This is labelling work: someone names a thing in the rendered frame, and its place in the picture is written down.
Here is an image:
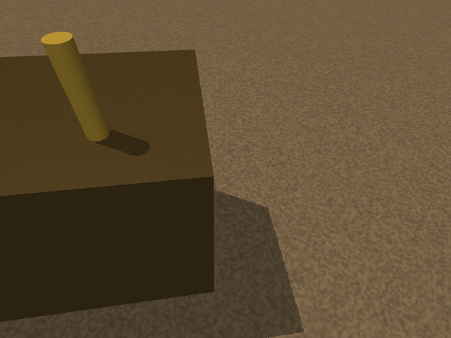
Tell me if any can can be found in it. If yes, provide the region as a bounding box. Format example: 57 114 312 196
41 32 109 142

